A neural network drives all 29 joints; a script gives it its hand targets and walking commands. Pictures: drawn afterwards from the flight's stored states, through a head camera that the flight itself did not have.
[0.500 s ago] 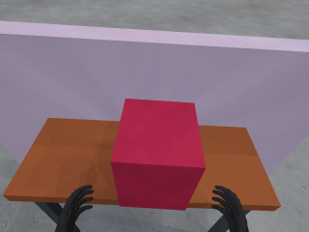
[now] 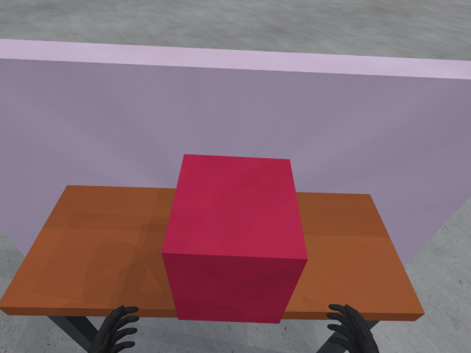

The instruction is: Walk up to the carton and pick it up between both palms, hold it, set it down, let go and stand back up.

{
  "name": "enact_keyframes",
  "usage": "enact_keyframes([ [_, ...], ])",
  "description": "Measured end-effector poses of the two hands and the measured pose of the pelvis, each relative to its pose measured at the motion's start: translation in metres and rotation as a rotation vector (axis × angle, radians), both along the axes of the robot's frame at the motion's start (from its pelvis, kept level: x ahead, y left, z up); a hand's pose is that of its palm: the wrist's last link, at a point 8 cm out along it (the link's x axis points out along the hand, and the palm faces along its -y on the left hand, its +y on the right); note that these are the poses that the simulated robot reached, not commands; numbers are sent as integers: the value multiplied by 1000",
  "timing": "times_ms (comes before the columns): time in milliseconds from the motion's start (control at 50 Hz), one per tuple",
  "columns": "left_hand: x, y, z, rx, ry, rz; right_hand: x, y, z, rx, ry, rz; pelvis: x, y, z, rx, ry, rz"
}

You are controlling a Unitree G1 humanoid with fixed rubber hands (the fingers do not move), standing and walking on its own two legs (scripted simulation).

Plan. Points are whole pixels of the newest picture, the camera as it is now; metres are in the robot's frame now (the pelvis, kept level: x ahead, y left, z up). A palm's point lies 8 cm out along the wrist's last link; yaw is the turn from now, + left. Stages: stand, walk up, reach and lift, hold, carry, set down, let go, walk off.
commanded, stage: set down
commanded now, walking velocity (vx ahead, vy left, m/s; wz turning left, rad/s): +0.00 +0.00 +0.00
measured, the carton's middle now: (232, 241) +0.34 +0.02 +0.00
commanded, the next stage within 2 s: let go in 0.50 s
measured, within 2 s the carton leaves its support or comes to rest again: neither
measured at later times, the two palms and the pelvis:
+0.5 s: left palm out of the picture +0.15 +0.23 -0.08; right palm out of the picture +0.16 -0.22 -0.08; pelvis +0.00 -0.01 +0.00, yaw +1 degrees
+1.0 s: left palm out of the picture +0.16 +0.22 -0.08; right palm out of the picture +0.15 -0.24 -0.08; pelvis -0.01 -0.01 +0.00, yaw +1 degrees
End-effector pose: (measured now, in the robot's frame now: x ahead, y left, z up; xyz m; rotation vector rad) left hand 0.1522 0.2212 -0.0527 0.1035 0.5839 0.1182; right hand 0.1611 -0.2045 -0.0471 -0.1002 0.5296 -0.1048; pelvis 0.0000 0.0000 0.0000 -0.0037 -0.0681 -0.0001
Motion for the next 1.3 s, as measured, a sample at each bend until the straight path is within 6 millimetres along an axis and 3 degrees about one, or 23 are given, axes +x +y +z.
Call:
enact_keyframes([
  [600, -3, 7, -29, 53, 245, 4, -3, -22, -34, -66, 180, 54, 1, -8, -2, 0, 12, 14],
  [780, 11, -2, -26, 62, 219, -18, -1, -36, -32, -79, 166, 51, -1, -11, -3, 1, 12, 12],
  [1000, 4, -5, -28, 55, 228, -10, -8, -37, -29, -87, 159, 56, -6, -12, -3, 4, 4, 9],
  [1080, -6, 3, -31, 70, 209, 0, -16, -42, -36, -116, 223, 30, -8, -10, -5, -3, 29, 15],
  [1300, -72, 43, -44, 129, 318, 56, -78, -52, -62, -141, 430, -15, -17, 0, -8, -9, 27, 31],
])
